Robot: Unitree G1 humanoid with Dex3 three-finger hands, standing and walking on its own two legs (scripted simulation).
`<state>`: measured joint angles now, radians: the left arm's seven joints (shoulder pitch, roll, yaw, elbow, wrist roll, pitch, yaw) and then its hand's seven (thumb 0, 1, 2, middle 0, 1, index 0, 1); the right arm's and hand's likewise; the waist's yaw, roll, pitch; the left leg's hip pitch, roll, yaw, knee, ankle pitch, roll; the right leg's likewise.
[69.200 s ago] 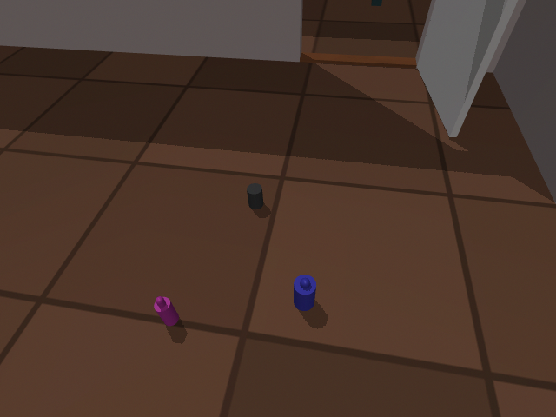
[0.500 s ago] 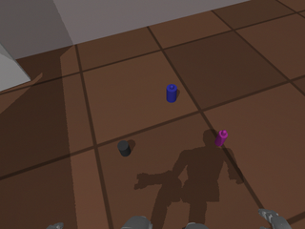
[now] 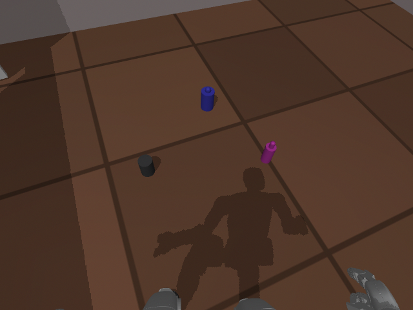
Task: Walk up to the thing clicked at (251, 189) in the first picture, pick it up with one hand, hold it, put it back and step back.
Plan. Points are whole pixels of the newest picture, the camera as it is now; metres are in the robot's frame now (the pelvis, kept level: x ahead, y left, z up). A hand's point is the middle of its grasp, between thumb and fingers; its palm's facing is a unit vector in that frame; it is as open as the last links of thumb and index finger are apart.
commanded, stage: step back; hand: left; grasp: from above
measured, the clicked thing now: (146, 166) +0.81 +0.29 -0.70
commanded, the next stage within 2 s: stand in 1.58 s
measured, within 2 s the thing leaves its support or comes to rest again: neither
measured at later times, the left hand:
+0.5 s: hand out of the picture -0.06 +0.24 -0.15, palm faces +0.08 -0.93 -0.35, open 7.4 cm
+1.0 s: hand out of the picture -0.19 +0.24 -0.15, palm faces +0.09 -0.91 -0.40, open 7.4 cm
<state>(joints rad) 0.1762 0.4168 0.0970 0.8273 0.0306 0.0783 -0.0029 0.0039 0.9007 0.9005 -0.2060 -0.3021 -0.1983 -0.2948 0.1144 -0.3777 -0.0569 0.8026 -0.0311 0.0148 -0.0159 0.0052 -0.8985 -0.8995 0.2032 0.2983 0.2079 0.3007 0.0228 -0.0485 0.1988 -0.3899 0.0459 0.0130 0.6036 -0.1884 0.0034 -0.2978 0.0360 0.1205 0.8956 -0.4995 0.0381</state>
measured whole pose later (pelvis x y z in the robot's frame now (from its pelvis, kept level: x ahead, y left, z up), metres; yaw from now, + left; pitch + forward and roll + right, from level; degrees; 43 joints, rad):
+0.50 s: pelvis -0.16 -0.03 +0.00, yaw +6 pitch -3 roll +0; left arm 0.11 0.38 0.07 0.80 0.03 0.09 0.01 0.00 0.90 0.90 -0.21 -0.30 -0.20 -0.29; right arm 0.23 -0.33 -0.03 0.90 -0.04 0.01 -0.02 0.01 -0.90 -0.90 0.20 0.30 0.21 0.30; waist 0.00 -0.06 0.17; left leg -0.25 -0.05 -0.02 0.64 -0.35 0.04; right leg -0.47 0.02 0.05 0.96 -0.50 -0.01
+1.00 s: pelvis -0.20 -0.04 +0.00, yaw +5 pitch -3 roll +0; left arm 0.26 0.40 0.06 0.97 0.04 -0.02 -0.01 0.01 0.90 0.90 -0.21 -0.30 -0.20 -0.30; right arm 0.21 -0.39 -0.08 0.96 -0.03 0.00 0.03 0.01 -0.90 -0.90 0.20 0.30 0.20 0.30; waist 0.04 0.00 0.08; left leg -0.30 0.00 0.00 0.62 -0.27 0.00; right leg -0.18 -0.06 0.02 0.62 -0.40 0.03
